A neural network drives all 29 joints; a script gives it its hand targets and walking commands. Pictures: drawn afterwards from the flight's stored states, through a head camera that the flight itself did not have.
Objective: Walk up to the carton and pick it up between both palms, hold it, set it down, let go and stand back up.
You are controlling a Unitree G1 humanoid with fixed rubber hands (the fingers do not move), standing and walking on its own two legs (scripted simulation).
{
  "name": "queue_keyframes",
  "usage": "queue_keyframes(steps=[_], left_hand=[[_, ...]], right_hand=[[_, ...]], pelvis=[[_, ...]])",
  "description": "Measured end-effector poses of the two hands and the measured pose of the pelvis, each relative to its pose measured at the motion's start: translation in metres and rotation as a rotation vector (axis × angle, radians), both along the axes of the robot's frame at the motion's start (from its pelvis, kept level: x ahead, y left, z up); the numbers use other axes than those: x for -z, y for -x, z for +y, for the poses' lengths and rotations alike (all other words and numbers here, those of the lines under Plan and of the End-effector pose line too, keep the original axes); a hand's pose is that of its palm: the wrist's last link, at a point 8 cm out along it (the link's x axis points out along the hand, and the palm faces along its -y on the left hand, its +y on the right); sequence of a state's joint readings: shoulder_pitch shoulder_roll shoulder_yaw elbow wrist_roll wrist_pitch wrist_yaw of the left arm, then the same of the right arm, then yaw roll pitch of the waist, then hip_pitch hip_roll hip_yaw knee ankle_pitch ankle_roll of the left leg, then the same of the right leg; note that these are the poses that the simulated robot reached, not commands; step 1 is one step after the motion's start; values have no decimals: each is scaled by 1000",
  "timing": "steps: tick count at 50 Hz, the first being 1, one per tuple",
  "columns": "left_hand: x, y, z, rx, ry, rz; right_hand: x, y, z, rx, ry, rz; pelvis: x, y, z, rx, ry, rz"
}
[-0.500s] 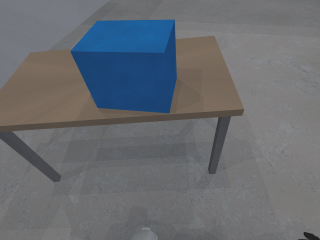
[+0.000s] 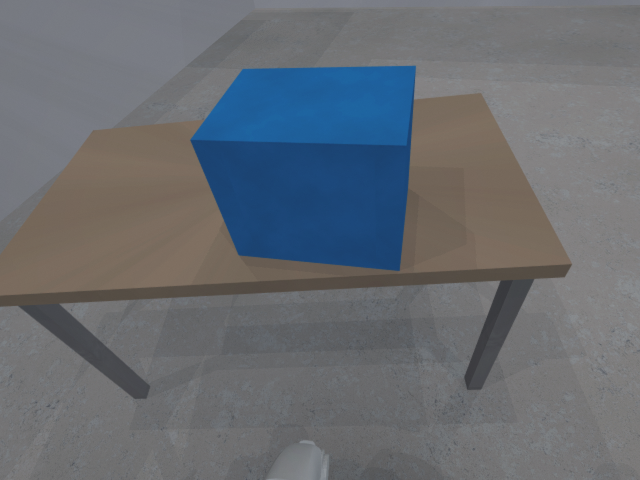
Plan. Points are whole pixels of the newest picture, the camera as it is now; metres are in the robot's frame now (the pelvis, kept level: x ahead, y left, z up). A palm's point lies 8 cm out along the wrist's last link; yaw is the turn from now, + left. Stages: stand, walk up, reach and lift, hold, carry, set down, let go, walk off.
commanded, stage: walk up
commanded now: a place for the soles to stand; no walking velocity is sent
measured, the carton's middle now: (320, 168) +0.63 +0.05 +0.03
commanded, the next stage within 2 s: none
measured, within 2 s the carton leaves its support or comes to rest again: neither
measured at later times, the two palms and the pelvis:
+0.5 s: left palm (83, 416) +0.24 +0.41 -0.09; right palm out of the picture +0.16 -0.25 -0.12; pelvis +0.14 +0.08 -0.01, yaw -1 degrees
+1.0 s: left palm (104, 364) +0.32 +0.40 -0.09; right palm (505, 384) +0.28 -0.21 -0.08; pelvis +0.18 +0.10 +0.02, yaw -2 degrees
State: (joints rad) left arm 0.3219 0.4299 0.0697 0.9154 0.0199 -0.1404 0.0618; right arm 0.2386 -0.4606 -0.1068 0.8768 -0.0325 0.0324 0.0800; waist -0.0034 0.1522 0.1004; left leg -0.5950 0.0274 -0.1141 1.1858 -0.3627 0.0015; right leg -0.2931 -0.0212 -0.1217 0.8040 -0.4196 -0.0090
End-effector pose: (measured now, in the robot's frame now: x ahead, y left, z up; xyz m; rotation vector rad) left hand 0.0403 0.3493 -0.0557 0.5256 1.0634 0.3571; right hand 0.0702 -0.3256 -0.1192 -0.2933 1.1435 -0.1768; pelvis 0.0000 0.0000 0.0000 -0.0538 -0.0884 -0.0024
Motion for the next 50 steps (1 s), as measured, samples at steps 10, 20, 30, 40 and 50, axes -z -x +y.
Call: queue_keyframes(steps=[10,20,30,40,50], left_hand=[[29,-61,85,16,-7,33],[32,-171,71,136,109,7],[43,-224,52,121,145,11],[41,-261,51,101,207,30],[30,-280,54,83,235,5]], right_hand=[[-9,-109,56,-51,57,-167],[-14,-87,86,43,63,-36],[4,-116,82,78,87,63],[-15,-159,103,54,89,40],[-35,-206,118,19,81,-32]], pelvis=[[26,-62,72,-13,-71,3],[7,-114,88,3,-102,21],[12,-147,86,36,-51,33],[-6,-171,98,41,-58,50],[-20,-176,103,38,-54,31]])
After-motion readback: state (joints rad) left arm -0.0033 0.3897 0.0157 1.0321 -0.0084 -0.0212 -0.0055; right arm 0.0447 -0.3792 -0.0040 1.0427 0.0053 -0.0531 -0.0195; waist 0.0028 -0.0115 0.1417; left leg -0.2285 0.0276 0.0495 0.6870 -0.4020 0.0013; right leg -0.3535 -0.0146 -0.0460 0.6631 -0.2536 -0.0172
